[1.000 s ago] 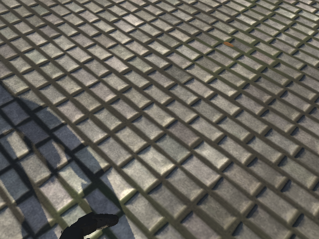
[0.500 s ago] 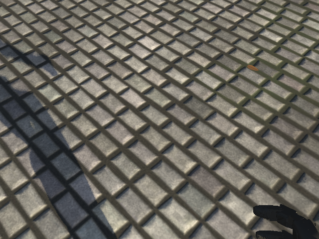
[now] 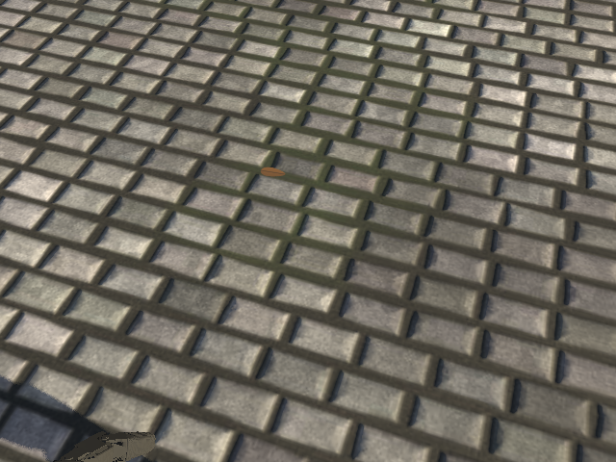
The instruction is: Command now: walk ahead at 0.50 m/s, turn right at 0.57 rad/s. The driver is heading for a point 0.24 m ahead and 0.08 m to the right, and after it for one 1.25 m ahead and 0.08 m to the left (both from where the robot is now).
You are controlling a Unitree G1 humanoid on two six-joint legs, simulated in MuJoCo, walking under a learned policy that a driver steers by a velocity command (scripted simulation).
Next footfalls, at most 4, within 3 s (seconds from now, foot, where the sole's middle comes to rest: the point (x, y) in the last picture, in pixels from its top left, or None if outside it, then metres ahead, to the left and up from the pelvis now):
0.02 right None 0.18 -0.09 -0.75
0.48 left None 0.36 0.08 -0.75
1.06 left None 0.32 0.15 -0.75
1.52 right None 0.34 -0.08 -0.75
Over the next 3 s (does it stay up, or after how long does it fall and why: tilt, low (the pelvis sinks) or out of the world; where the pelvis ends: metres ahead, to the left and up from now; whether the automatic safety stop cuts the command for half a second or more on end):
stays up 0.57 0.06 0.01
